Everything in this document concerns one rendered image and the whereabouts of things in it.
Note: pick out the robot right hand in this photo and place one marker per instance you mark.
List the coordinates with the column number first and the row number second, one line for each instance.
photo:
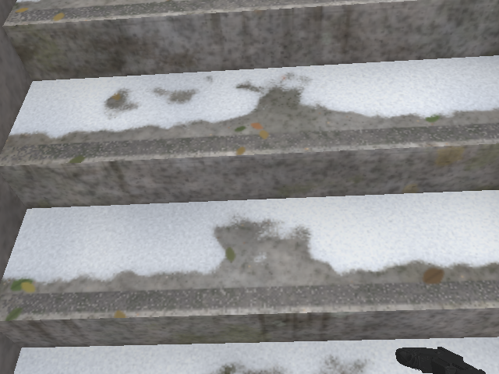
column 436, row 361

